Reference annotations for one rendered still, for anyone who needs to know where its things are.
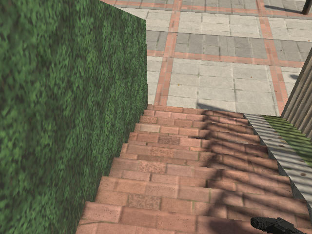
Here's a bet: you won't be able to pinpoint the right robot hand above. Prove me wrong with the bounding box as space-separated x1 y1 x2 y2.
251 216 307 234

